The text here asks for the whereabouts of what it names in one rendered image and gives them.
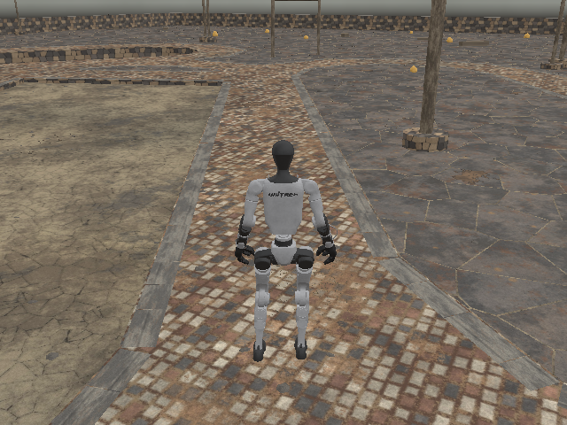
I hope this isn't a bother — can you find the left robot hand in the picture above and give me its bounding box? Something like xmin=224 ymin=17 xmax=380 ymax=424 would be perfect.
xmin=235 ymin=245 xmax=255 ymax=265

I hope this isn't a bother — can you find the robot torso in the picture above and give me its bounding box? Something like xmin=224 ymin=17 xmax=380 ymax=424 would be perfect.
xmin=262 ymin=175 xmax=304 ymax=266

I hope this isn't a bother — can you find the left robot upper arm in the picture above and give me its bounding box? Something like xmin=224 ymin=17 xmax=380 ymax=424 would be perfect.
xmin=242 ymin=179 xmax=265 ymax=228

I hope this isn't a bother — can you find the right robot upper arm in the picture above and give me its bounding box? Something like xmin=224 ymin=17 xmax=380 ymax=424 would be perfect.
xmin=301 ymin=179 xmax=326 ymax=228

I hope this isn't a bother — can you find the right robot hand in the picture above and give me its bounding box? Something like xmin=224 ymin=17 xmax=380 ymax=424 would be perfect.
xmin=316 ymin=244 xmax=337 ymax=265

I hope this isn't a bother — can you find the right robot forearm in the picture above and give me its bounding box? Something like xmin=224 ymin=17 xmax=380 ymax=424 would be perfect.
xmin=317 ymin=214 xmax=334 ymax=248

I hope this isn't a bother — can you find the robot right foot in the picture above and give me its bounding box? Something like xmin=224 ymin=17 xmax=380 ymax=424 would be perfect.
xmin=294 ymin=338 xmax=307 ymax=359

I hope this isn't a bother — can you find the left robot forearm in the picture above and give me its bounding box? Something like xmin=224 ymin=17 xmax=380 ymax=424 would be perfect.
xmin=236 ymin=214 xmax=252 ymax=249

